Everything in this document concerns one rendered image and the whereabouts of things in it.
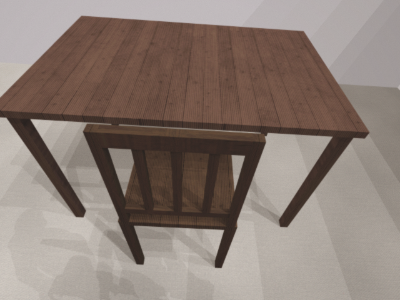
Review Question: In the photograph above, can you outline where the table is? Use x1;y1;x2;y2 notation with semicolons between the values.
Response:
0;16;369;227

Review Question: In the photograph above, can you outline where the chair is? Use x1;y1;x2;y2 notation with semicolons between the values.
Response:
83;124;266;268

